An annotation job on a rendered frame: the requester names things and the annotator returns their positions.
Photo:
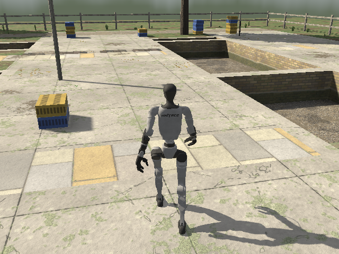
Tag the robot left upper arm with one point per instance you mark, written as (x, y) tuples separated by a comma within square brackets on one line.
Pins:
[(150, 120)]

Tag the robot head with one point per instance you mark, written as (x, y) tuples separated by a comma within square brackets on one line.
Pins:
[(169, 93)]

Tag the left robot hand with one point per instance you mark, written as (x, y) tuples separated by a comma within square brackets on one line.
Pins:
[(138, 163)]

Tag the right robot forearm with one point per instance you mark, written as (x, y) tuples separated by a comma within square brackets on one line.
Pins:
[(193, 135)]

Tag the left robot forearm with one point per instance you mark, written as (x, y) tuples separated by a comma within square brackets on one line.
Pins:
[(144, 144)]

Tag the right robot hand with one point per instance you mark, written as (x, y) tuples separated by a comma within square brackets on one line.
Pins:
[(189, 139)]

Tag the robot right upper arm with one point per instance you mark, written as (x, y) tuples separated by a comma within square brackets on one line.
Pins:
[(188, 118)]

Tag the right robot thigh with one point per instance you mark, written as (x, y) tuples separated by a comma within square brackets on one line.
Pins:
[(181, 163)]

